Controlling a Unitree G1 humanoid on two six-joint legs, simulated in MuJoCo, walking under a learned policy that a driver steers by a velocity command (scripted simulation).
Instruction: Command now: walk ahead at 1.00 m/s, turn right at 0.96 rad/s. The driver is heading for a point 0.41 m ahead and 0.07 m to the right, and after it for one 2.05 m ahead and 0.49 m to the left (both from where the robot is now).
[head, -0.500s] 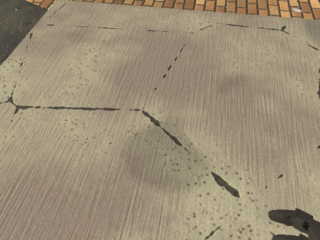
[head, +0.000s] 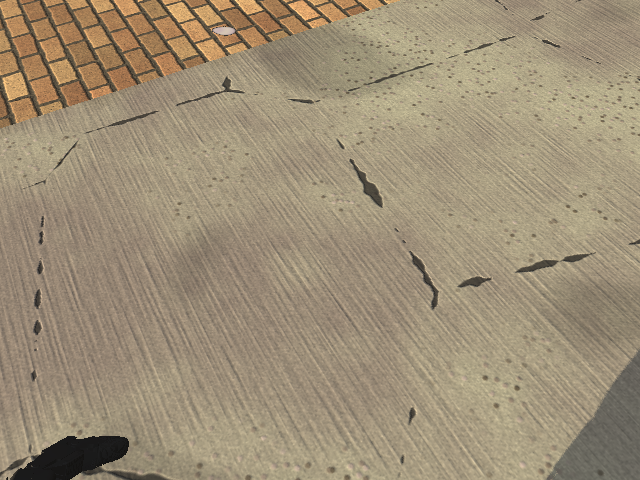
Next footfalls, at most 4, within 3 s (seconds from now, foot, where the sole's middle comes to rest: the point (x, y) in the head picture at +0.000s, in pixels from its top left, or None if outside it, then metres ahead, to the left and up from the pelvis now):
0.14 right None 0.32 -0.09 -0.76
0.64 left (324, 347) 0.81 -0.04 -0.76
1.06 right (363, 214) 1.22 -0.19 -0.76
1.52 left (212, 175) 1.45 0.24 -0.76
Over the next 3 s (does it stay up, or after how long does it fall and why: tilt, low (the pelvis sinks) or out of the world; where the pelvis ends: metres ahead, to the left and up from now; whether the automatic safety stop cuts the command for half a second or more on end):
stays up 2.11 0.77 -0.13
